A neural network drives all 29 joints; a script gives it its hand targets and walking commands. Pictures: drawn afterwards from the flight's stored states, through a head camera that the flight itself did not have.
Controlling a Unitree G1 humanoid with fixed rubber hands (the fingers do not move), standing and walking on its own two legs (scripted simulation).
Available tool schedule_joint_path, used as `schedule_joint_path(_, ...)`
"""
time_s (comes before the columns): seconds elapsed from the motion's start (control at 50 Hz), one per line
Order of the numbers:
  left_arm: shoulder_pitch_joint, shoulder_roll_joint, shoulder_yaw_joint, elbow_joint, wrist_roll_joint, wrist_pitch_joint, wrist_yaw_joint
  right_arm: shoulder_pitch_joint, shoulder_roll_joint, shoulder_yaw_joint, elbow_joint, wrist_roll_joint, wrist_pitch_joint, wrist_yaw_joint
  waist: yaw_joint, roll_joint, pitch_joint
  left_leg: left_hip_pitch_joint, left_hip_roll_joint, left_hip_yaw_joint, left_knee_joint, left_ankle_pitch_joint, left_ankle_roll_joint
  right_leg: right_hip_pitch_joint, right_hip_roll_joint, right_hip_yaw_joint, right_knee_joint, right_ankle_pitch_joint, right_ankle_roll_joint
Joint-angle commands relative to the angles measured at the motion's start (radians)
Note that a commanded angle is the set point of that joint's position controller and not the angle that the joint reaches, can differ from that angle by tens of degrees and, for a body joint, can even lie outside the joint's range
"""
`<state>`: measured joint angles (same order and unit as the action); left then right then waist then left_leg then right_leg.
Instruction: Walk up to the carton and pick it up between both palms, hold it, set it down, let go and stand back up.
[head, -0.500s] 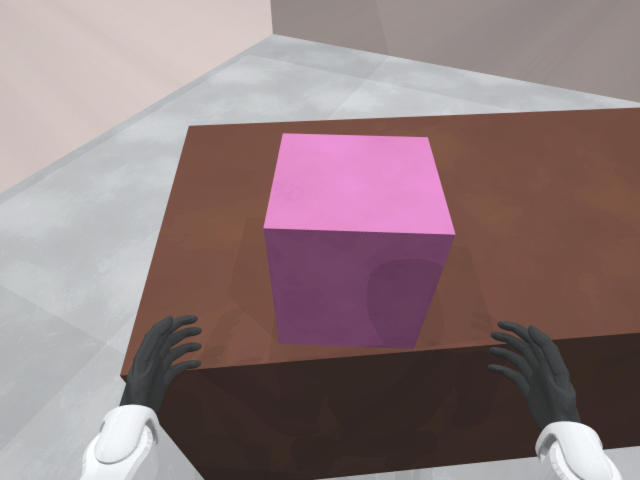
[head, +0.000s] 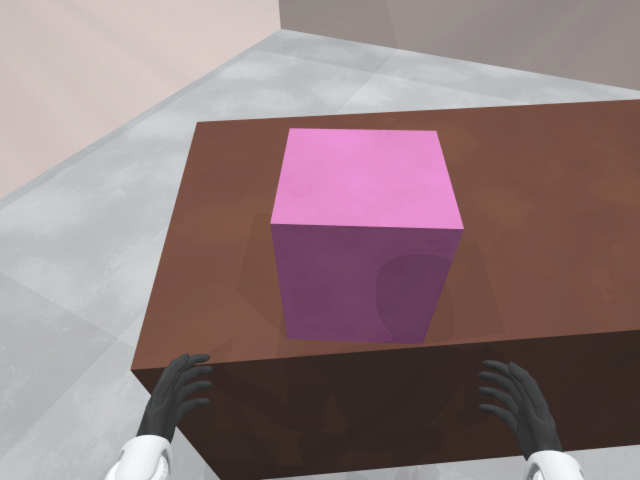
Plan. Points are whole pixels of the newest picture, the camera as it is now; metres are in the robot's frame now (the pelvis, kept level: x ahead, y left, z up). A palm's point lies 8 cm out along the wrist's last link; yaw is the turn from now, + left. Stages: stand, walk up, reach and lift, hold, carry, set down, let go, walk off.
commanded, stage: set down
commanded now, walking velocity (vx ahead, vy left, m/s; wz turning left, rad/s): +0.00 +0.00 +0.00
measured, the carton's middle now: (358, 239) +0.45 -0.03 +0.05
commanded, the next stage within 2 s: let go in 1.16 s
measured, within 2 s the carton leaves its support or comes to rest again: neither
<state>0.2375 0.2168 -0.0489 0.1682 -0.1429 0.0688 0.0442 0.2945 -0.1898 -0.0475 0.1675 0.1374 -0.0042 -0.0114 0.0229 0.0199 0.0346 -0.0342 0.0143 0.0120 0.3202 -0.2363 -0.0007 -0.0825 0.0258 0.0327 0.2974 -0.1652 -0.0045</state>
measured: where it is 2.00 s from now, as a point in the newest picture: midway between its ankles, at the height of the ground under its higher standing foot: outside the picture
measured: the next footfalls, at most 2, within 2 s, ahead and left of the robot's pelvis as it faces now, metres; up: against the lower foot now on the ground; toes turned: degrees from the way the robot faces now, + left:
none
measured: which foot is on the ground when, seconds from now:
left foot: down 0.00-1.00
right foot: down 0.00-1.00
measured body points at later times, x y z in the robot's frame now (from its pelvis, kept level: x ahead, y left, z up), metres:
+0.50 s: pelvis +0.00 +0.00 +0.00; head +0.01 +0.00 +0.45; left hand +0.18 +0.23 -0.06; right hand +0.18 -0.22 -0.07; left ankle -0.04 +0.12 -0.75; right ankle +0.00 -0.12 -0.75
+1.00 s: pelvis -0.01 -0.01 +0.00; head +0.00 -0.01 +0.45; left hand +0.16 +0.23 -0.08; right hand +0.16 -0.23 -0.09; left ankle -0.04 +0.12 -0.75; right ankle +0.00 -0.12 -0.75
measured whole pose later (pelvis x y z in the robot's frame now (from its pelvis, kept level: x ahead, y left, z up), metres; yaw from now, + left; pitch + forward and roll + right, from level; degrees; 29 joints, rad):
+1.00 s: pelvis -0.01 -0.01 +0.00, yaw +0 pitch -3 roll +0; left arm 0.19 0.21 -0.02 0.48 -0.01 0.13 0.03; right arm 0.20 -0.18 -0.06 0.66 -0.02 -0.16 0.04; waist 0.01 0.01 0.08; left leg -0.07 0.02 0.01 0.38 -0.25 -0.01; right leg -0.12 0.03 0.02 0.37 -0.19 -0.01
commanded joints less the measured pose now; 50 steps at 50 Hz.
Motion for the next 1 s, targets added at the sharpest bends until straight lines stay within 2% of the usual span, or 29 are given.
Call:
schedule_joint_path(0.0, -0.002, 0.086, 0.069, -0.156, 0.042, -0.017, -0.007, -0.015, -0.094, -0.012, -0.134, 0.008, -0.056, -0.003, 0.021, -0.029, -0.070, -0.019, -0.021, 0.017, -0.020, 0.347, -0.038, 0.119, 0.001, 0.021, -0.035, 0.212, -0.024)
schedule_joint_path(0.1, 0.018, 0.080, 0.065, -0.157, 0.074, -0.039, -0.008, 0.028, -0.093, -0.017, -0.075, -0.002, -0.102, 0.004, 0.009, 0.035, -0.050, -0.001, -0.021, 0.021, -0.013, 0.383, -0.048, 0.101, -0.002, 0.018, -0.035, 0.220, -0.032)
schedule_joint_path(0.18, 0.003, 0.083, 0.052, -0.125, 0.081, -0.076, 0.001, 0.024, -0.088, -0.034, -0.017, -0.029, -0.142, 0.016, -0.002, 0.054, -0.051, -0.016, -0.013, 0.020, -0.009, 0.346, -0.048, 0.073, -0.005, 0.012, -0.027, 0.170, -0.037)
schedule_joint_path(0.32, -0.031, 0.088, 0.033, 0.013, 0.073, -0.095, 0.013, -0.039, -0.082, -0.049, 0.103, -0.080, -0.180, 0.038, -0.007, 0.003, -0.054, -0.061, 0.001, 0.017, -0.009, 0.240, -0.039, 0.048, -0.006, -0.001, -0.011, 0.082, -0.038)
schedule_joint_path(0.46, -0.039, 0.084, 0.044, 0.133, 0.093, -0.042, -0.003, -0.088, -0.092, -0.038, 0.224, -0.109, -0.189, 0.043, 0.000, -0.052, -0.047, -0.064, -0.003, 0.030, -0.007, 0.247, -0.038, 0.073, 0.001, -0.009, -0.004, 0.121, -0.031)
schedule_joint_path(0.6, -0.063, 0.086, 0.064, 0.154, 0.129, 0.001, -0.011, -0.112, -0.093, -0.025, 0.320, -0.120, -0.198, 0.038, 0.002, -0.019, -0.045, -0.031, -0.012, 0.047, -0.002, 0.284, -0.047, 0.068, 0.002, -0.013, -0.001, 0.157, -0.029)
schedule_joint_path(0.76, -0.103, 0.093, 0.070, 0.144, 0.143, 0.030, -0.001, -0.134, -0.088, -0.042, 0.371, -0.136, -0.188, 0.048, -0.006, 0.032, -0.043, -0.057, -0.008, 0.059, 0.000, 0.213, -0.046, 0.035, -0.007, -0.018, 0.007, 0.089, -0.028)
schedule_joint_path(0.86, -0.112, 0.090, 0.068, 0.166, 0.139, 0.032, -0.001, -0.146, -0.089, -0.044, 0.376, -0.148, -0.187, 0.053, -0.009, 0.015, -0.044, -0.093, -0.006, 0.061, 0.002, 0.166, -0.037, 0.038, -0.013, -0.020, 0.019, 0.073, -0.022)
schedule_joint_path(0.98, -0.119, 0.091, 0.068, 0.209, 0.130, 0.025, -0.013, -0.161, -0.094, -0.038, 0.374, -0.162, -0.197, 0.046, -0.010, -0.039, -0.047, -0.119, -0.009, 0.064, 0.006, 0.131, -0.025, 0.051, -0.016, -0.020, 0.033, 0.087, -0.011)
